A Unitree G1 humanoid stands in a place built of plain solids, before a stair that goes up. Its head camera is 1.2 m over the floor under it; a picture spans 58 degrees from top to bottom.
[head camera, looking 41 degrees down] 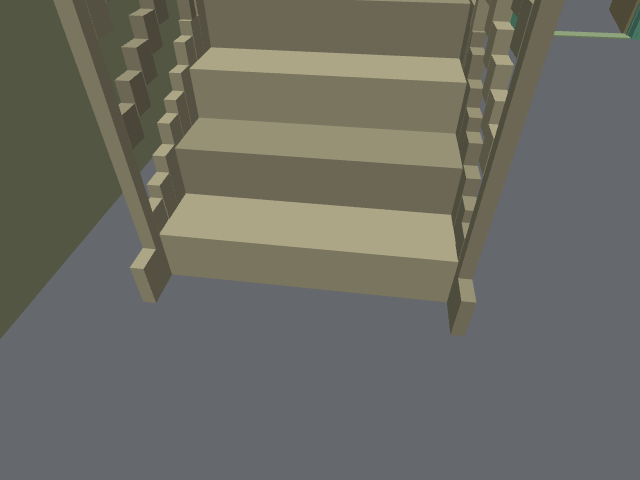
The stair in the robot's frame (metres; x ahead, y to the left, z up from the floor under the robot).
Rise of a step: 0.20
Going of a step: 0.26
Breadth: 1.14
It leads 8 degrees to the right of straight ahead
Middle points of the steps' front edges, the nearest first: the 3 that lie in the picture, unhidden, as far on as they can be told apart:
1.10 0.06 0.20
1.36 0.02 0.40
1.62 -0.01 0.60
